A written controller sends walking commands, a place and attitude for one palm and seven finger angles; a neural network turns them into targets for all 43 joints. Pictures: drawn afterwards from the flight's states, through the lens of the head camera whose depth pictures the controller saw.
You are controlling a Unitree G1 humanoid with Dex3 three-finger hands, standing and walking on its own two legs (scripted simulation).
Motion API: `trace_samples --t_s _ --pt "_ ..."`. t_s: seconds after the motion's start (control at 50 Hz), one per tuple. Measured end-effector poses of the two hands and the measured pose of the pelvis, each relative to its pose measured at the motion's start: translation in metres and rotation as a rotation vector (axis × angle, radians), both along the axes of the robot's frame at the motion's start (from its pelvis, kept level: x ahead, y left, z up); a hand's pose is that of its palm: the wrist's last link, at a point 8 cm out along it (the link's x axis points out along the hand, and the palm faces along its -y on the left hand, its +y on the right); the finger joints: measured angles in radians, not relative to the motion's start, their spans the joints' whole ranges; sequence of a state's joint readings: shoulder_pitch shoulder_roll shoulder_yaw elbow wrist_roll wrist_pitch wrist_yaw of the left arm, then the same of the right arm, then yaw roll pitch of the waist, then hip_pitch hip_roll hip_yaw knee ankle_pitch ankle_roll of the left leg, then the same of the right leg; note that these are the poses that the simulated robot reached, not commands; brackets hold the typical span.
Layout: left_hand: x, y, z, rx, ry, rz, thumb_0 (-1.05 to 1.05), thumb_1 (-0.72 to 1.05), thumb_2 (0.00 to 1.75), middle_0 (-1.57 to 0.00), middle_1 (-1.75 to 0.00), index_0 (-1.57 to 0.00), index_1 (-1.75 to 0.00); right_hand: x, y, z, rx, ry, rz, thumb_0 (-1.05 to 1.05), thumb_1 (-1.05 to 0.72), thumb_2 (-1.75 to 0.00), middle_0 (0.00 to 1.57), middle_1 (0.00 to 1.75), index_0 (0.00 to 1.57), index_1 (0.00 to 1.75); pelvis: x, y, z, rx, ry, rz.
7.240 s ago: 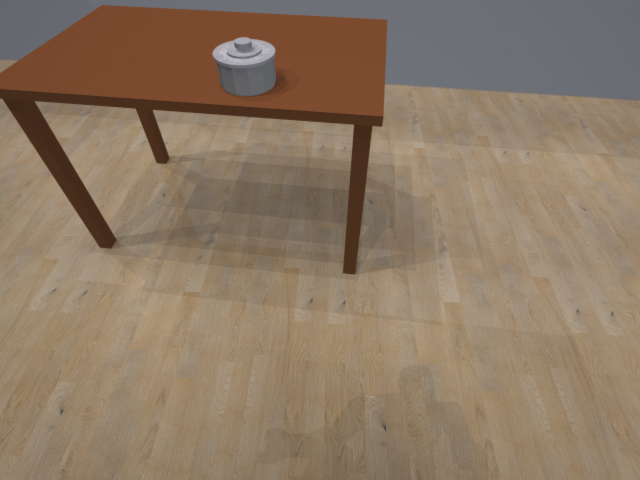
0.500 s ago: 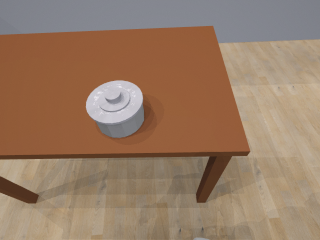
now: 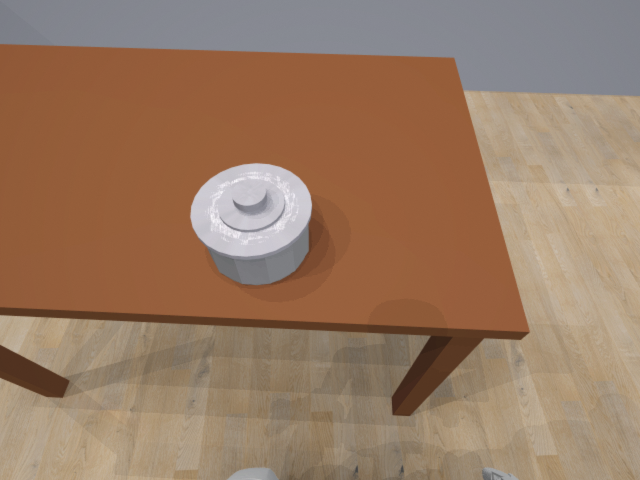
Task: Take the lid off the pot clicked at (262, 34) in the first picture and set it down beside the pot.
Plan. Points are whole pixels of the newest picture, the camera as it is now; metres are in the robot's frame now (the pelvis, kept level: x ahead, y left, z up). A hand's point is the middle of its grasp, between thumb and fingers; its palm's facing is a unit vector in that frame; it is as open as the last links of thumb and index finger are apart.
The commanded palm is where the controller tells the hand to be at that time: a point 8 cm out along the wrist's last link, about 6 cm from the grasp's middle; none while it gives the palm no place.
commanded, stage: come to a stop and stand still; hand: left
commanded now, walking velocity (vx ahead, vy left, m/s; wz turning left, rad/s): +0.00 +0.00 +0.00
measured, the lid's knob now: (249, 195) +0.45 +0.13 +0.07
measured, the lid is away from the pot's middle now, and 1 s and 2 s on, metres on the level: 0.00 0.00 0.00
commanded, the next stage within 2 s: look again from close up in 0.46 s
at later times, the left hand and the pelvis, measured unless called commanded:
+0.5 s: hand out of the picture -0.03 +0.19 -0.16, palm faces +0.00 -0.98 -0.19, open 7.4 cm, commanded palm none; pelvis -0.02 +0.02 +0.01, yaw +0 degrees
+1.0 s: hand out of the picture +0.02 +0.21 -0.16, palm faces +0.02 -0.97 -0.24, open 7.3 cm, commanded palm none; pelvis -0.02 +0.03 +0.01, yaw +0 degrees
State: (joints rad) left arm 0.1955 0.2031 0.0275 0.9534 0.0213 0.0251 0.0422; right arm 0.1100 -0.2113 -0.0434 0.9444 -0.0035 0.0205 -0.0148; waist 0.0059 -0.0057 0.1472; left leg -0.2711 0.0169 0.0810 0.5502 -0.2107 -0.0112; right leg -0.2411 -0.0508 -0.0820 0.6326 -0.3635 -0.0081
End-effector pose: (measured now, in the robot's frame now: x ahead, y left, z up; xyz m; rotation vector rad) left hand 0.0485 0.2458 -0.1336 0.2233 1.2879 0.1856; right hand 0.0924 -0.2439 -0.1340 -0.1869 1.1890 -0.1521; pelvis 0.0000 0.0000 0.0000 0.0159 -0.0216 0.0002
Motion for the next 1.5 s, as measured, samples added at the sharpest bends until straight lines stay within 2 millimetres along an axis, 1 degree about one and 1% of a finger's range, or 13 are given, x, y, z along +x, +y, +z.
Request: trace_samples --t_s 0.06,0.12,0.22,0.36,0.52,0.62,0.68,0.76,0.98,1.18,1.42,1.46,1.5 --pt "-0.001 0.009 -0.005 -0.004 -0.010 0.021 0.01 0.91 0.90 -0.20 -0.30 -0.21 -0.30 -0.005 0.012 0.003 -0.009 0.008 0.036 0.00 -0.91 -0.90 0.20 0.30 0.19 0.30 -0.006 0.005 -0.001 0.023 -0.012 -0.001" --pt "-0.008 0.011 -0.002 -0.014 -0.018 0.034 0.01 0.91 0.90 -0.20 -0.30 -0.20 -0.30 -0.014 0.025 0.002 0.008 0.036 0.065 0.00 -0.91 -0.90 0.20 0.30 0.19 0.30 -0.012 0.009 0.002 0.020 -0.006 0.007" --pt "-0.034 0.006 0.001 -0.012 0.012 0.022 0.01 0.91 0.90 -0.20 -0.30 -0.20 -0.30 -0.027 0.040 -0.008 0.066 0.056 0.057 0.00 -0.91 -0.90 0.20 0.30 0.20 0.30 -0.021 0.011 0.001 0.017 0.007 -0.002" --pt "-0.073 -0.006 0.004 -0.057 0.120 0.008 0.01 0.91 0.90 -0.20 -0.30 -0.20 -0.30 -0.061 0.031 -0.002 0.049 0.087 -0.017 -0.01 -0.93 -0.90 0.20 0.30 0.20 0.30 -0.019 0.016 0.008 -0.011 0.004 -0.009" --pt "-0.077 -0.010 0.001 -0.087 0.124 0.020 0.01 0.91 0.90 -0.20 -0.30 -0.21 -0.30 -0.118 0.032 0.002 0.026 0.236 -0.051 0.00 -0.92 -0.90 0.20 0.30 0.20 0.30 -0.016 0.020 0.011 -0.015 0.002 -0.007" --pt "-0.071 -0.007 0.000 -0.085 0.105 0.001 0.01 0.91 0.90 -0.20 -0.30 -0.21 -0.30 -0.136 0.041 0.001 0.047 0.261 -0.066 0.00 -0.91 -0.90 0.20 0.30 0.20 0.30 -0.016 0.021 0.010 -0.012 0.003 -0.001" --pt "-0.063 -0.003 0.001 -0.069 0.074 0.003 0.01 0.91 0.90 -0.20 -0.30 -0.21 -0.30 -0.134 0.047 -0.002 0.062 0.240 -0.076 0.00 -0.91 -0.90 0.20 0.30 0.20 0.30 -0.016 0.021 0.009 -0.018 0.003 0.007" --pt "-0.051 0.003 0.003 -0.048 0.030 0.006 0.01 0.91 0.90 -0.20 -0.30 -0.21 -0.30 -0.118 0.052 -0.008 0.078 0.198 -0.065 0.01 -0.91 -0.90 0.20 0.30 0.20 0.30 -0.017 0.023 0.007 -0.027 0.005 0.012" --pt "-0.035 0.010 0.007 -0.030 -0.013 0.008 0.01 0.91 0.90 -0.20 -0.30 -0.20 -0.30 -0.083 0.044 -0.009 0.050 0.109 -0.036 0.01 -0.93 -0.90 0.20 0.30 0.20 0.30 -0.016 0.030 0.005 -0.020 0.010 0.004" --pt "-0.047 0.009 0.004 -0.048 0.024 0.008 0.01 0.91 0.90 -0.20 -0.30 -0.20 -0.30 -0.069 0.044 -0.003 0.041 0.083 -0.023 0.01 -0.92 -0.90 0.20 0.30 0.20 0.30 -0.015 0.031 0.007 -0.018 0.008 -0.004" --pt "-0.066 0.007 0.000 -0.065 0.078 0.012 0.01 0.91 0.90 -0.20 -0.30 -0.20 -0.30 -0.081 0.046 -0.001 0.031 0.124 -0.031 0.00 -0.92 -0.90 0.20 0.30 0.20 0.30 -0.015 0.033 0.008 -0.026 0.009 -0.007" --pt "-0.044 0.010 0.012 -0.051 -0.060 0.031 0.02 0.91 0.90 -0.21 -0.31 -0.21 -0.31 -0.076 0.046 0.007 0.024 0.049 -0.014 0.01 -0.93 -0.90 0.20 0.30 0.20 0.30 -0.016 0.033 0.008 -0.023 0.005 -0.002" --pt "-0.009 0.020 0.040 0.010 -0.282 0.041 0.02 0.93 0.90 -0.23 -0.33 -0.23 -0.33 -0.063 0.044 0.016 0.007 -0.062 0.017 0.01 -0.92 -0.90 0.20 0.30 0.20 0.30 -0.015 0.033 0.008 -0.019 0.000 0.005"
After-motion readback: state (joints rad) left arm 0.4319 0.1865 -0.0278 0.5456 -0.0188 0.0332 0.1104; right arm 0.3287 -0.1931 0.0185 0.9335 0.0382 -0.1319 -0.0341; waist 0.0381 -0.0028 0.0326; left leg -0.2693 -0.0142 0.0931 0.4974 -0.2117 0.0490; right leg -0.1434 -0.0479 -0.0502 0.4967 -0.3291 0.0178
